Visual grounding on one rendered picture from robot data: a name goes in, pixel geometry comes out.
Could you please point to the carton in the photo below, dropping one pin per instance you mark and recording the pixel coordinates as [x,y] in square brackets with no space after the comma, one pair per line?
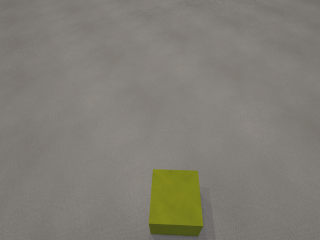
[175,203]

